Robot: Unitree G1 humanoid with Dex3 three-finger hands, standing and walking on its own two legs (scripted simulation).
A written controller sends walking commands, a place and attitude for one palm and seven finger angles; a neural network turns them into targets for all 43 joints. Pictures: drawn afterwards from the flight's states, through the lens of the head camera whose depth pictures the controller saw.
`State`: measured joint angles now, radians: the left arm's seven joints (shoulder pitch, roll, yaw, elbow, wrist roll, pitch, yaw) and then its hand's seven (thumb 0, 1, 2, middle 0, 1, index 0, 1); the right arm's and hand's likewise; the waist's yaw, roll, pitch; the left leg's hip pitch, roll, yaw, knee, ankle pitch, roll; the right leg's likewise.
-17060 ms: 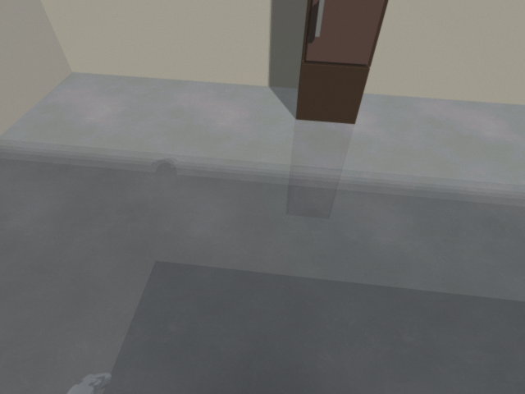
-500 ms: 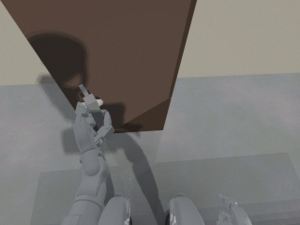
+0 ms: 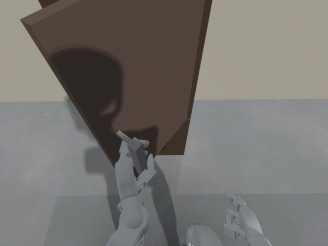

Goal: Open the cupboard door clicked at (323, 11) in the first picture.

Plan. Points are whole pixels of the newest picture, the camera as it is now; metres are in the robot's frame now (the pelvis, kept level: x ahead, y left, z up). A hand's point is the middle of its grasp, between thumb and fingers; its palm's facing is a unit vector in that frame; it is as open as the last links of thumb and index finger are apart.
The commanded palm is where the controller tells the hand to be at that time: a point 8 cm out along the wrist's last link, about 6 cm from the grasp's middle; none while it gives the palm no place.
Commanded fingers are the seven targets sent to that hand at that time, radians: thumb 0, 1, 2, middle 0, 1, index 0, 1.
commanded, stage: open thumb and fingers to let go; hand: left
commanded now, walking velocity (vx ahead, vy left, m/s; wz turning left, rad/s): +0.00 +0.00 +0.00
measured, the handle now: (133, 155) +0.33 +0.09 +0.00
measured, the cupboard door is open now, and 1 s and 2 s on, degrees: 52 51 54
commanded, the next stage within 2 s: slide the hand sideways off the handle in 0.80 s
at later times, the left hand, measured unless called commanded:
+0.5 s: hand (145, 164) +0.31 +0.06 +0.01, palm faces +0.34 -0.94 -0.06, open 12.2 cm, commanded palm +0.26 +0.09 +0.00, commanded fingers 0.00 -0.50 0.30 -0.26 -0.95 -0.26 -0.95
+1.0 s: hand (146, 172) +0.29 +0.05 +0.01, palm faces +0.08 -1.00 -0.04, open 15.4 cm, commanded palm +0.25 +0.09 +0.00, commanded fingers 0.00 -0.50 0.30 -0.15 -0.30 -0.15 -0.30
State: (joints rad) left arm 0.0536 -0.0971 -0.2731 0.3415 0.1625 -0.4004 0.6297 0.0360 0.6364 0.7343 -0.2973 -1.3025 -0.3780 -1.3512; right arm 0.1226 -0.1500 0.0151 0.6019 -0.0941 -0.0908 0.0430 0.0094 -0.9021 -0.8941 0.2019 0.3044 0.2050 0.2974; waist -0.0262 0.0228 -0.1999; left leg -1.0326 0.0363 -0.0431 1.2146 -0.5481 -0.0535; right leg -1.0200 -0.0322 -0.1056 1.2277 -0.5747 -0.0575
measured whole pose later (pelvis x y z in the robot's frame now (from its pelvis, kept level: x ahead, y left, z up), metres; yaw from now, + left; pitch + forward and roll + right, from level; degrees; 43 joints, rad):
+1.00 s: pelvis -0.02 +0.02 -0.01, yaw +0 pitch +21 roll -1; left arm 0.00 -0.06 -0.28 0.33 0.14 -0.43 0.43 -0.01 -0.49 0.30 -0.32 -0.47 -0.29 -0.51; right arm 0.15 -0.17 0.01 0.57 -0.09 -0.10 0.05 0.01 -0.90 -0.89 0.20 0.30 0.21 0.30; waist -0.02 0.03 -0.19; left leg -1.10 0.01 -0.04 1.28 -0.55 -0.02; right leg -1.08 -0.06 -0.09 1.28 -0.57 -0.03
